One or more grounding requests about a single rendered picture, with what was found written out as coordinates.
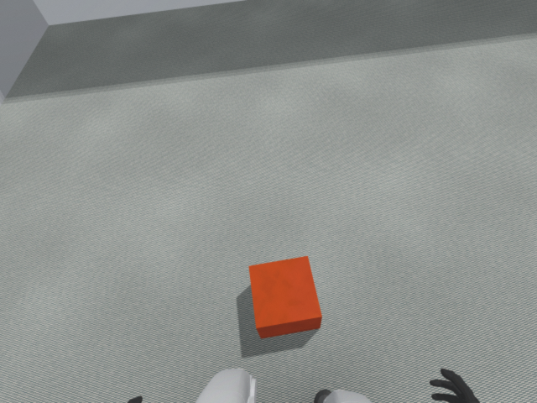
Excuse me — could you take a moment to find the carton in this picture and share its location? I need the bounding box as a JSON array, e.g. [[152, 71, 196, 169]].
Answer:
[[248, 256, 322, 338]]

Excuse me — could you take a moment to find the robot right hand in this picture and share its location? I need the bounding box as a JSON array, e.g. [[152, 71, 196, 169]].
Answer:
[[430, 369, 480, 403]]

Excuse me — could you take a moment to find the robot left thigh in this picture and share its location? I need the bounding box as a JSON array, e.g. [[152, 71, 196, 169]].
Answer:
[[196, 369, 257, 403]]

